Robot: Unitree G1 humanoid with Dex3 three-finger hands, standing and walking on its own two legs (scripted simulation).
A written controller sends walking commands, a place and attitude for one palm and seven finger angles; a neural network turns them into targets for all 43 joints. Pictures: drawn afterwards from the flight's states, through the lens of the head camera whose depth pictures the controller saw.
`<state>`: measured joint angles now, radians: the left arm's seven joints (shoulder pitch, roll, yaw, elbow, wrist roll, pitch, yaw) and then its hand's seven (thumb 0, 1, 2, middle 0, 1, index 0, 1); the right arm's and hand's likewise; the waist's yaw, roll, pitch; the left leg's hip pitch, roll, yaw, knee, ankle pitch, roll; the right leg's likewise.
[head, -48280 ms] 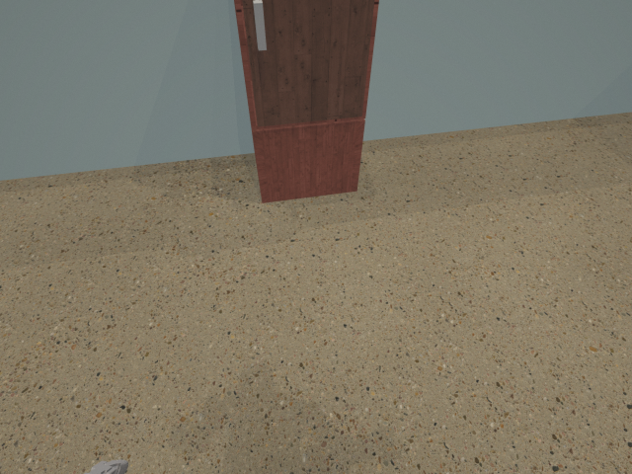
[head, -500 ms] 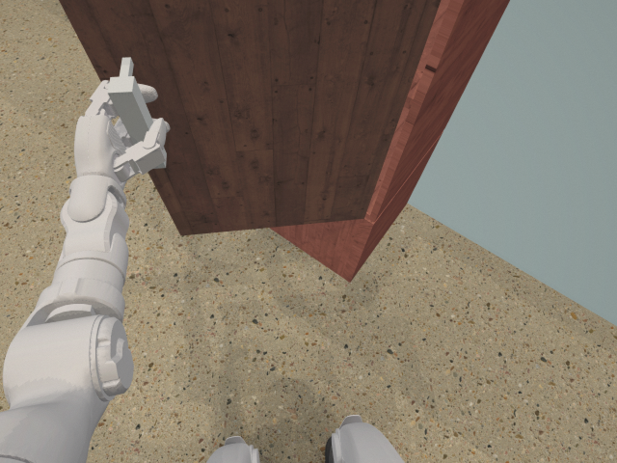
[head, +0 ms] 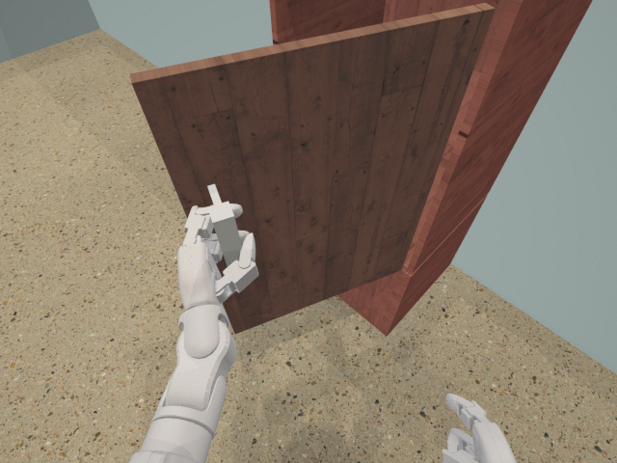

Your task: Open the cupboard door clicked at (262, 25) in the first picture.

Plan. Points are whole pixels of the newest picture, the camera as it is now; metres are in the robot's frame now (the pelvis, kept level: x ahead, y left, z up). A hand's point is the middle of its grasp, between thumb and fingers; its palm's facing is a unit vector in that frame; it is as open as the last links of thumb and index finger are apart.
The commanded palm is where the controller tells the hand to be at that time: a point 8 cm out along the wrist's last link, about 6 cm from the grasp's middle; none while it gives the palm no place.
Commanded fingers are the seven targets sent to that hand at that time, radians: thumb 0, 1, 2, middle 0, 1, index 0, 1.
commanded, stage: pull the door open along its arc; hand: left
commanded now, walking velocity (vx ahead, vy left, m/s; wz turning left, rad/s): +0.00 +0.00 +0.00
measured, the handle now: (226, 232) +0.40 +0.13 +0.07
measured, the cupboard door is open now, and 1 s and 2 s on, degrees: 67 81 82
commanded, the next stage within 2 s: open thumb and fingers to let go in 0.38 s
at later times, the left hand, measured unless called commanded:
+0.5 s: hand (295, 316) +0.28 +0.03 +0.07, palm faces +0.31 -0.95 -0.03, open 6.6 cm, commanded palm +0.23 +0.08 +0.07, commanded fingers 0.00 0.76 0.84 -0.39 -1.34 -0.39 -1.34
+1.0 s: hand (287, 309) +0.29 +0.04 +0.07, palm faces +0.38 -0.93 -0.01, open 12.6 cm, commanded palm +0.24 +0.08 +0.07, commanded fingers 0.00 -0.50 0.30 -0.26 -0.95 -0.26 -0.95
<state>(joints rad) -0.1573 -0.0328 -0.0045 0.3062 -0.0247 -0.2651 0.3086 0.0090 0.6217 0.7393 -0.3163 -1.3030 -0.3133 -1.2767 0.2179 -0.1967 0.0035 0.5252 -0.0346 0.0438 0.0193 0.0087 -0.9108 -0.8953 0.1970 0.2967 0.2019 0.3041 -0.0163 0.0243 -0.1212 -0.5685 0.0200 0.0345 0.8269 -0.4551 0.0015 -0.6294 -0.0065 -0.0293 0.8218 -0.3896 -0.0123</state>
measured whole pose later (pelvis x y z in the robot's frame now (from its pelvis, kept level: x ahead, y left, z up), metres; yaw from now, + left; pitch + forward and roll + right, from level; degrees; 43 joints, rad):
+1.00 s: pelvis -0.03 -0.03 -0.01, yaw +3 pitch +8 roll +1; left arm -0.03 -0.11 -0.22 0.19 0.07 -0.18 0.58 0.01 -0.27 0.40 -0.31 -1.21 -0.31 -1.21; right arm 0.19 -0.19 -0.01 0.59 -0.06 0.00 -0.01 0.01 -0.91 -0.90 0.20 0.30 0.20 0.30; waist 0.00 0.04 -0.10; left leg -0.56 0.02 -0.03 0.85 -0.42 -0.04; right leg -0.61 -0.01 -0.09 0.87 -0.39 -0.06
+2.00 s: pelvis -0.01 +0.00 -0.01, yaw +1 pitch +7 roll +0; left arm 0.26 0.04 -0.24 -0.09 -0.01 -0.22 0.10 -0.01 -0.50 0.30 -0.18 -0.34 -0.18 -0.32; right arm 0.27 -0.20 0.02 0.45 -0.01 -0.05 0.01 0.01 -0.91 -0.90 0.20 0.30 0.20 0.30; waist 0.00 0.02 -0.08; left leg -0.55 0.00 0.02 0.89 -0.47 0.01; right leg -0.60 -0.02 -0.04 0.89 -0.41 -0.01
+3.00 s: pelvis -0.01 +0.00 -0.01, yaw +2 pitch +7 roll -1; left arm 0.50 0.21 0.05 -0.34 -0.21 -0.17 -0.15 -0.01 -0.50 0.30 -0.15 -0.30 -0.15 -0.30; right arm 0.29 -0.22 0.04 0.45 0.04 -0.15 -0.06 0.01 -0.91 -0.90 0.20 0.30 0.20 0.30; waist 0.01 0.05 -0.11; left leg -0.56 0.01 -0.01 0.93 -0.50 0.00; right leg -0.59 -0.01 -0.07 0.89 -0.43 -0.01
